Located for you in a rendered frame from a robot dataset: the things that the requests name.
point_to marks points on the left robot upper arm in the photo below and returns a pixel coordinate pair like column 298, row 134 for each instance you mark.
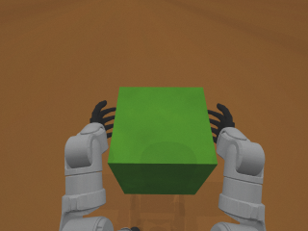
column 89, row 224

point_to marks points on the robot left hand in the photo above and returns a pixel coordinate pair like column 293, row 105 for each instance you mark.
column 97, row 116

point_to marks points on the robot right hand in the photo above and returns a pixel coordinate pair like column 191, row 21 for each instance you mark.
column 226, row 120

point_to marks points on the left robot forearm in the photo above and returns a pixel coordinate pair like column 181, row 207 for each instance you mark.
column 84, row 192

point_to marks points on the carton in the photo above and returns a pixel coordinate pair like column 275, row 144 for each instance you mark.
column 162, row 141

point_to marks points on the right robot upper arm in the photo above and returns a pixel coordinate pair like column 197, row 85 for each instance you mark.
column 228, row 226

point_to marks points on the right robot forearm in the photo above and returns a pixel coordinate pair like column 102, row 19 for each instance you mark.
column 244, row 162

